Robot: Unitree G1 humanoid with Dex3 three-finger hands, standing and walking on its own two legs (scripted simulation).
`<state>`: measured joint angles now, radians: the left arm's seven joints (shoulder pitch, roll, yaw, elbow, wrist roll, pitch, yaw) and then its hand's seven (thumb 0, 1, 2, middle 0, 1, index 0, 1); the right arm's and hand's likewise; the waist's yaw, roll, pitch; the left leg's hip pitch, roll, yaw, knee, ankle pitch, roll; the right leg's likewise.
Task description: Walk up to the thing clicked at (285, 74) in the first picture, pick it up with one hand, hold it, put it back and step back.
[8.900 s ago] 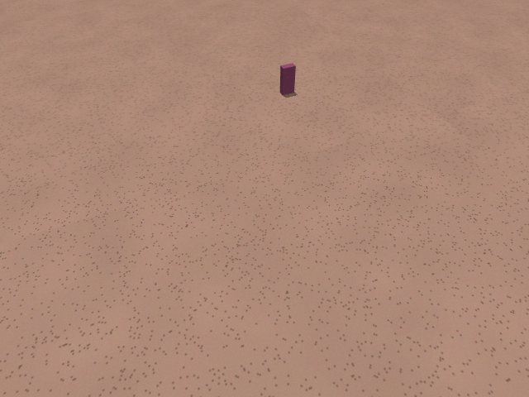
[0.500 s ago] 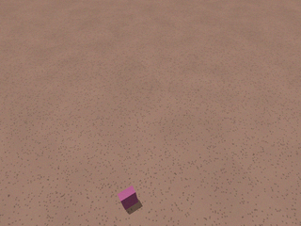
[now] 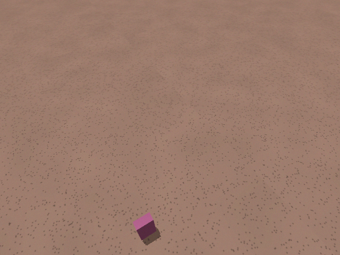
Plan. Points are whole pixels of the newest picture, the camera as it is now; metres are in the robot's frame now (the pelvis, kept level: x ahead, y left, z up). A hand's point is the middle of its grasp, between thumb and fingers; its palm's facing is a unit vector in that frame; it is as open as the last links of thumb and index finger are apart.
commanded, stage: stand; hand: left
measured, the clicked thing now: (145, 226) +0.37 +0.17 -0.68
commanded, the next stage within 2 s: go down in 0.40 s
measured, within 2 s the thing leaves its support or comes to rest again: neither
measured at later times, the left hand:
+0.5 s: hand out of the picture +0.06 +0.26 -0.16, palm faces -0.02 -0.94 -0.35, open 7.4 cm
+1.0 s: hand out of the picture +0.14 +0.27 -0.18, palm faces +0.05 -0.94 -0.33, open 15.6 cm
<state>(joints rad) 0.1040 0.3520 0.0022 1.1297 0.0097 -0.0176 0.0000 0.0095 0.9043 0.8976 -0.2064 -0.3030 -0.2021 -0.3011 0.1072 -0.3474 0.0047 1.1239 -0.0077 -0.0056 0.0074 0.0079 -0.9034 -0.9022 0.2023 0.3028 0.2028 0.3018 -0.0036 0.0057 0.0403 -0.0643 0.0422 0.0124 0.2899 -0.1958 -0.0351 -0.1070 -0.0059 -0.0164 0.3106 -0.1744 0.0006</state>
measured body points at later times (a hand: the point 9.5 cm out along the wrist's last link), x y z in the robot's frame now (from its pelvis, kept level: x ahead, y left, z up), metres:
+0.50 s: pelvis +0.00 +0.00 +0.00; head +0.01 +0.00 +0.45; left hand +0.07 +0.30 -0.13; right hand +0.06 -0.30 -0.14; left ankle -0.02 +0.14 -0.75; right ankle +0.00 -0.12 -0.75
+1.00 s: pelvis -0.01 +0.02 -0.04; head +0.05 +0.02 +0.40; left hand +0.14 +0.32 -0.16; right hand +0.11 -0.24 -0.15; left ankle -0.02 +0.14 -0.75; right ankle +0.00 -0.12 -0.75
